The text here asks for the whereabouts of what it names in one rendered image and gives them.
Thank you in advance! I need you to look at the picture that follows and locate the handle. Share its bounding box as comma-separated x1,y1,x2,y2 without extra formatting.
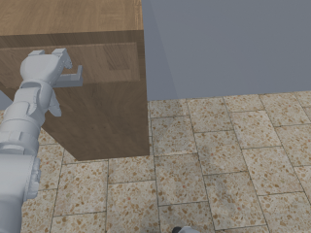
52,65,84,88

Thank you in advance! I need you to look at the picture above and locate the cabinet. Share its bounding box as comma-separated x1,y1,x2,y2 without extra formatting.
0,0,150,161

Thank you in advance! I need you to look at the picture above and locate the drawer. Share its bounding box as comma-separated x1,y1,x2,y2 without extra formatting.
0,42,139,87

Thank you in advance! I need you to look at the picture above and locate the left robot hand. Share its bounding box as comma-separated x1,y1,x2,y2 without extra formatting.
19,48,73,117

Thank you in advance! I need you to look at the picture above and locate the robot left forearm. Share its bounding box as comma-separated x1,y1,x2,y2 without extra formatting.
0,79,52,158

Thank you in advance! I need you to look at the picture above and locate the robot left upper arm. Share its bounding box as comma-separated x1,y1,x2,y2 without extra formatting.
0,153,42,233

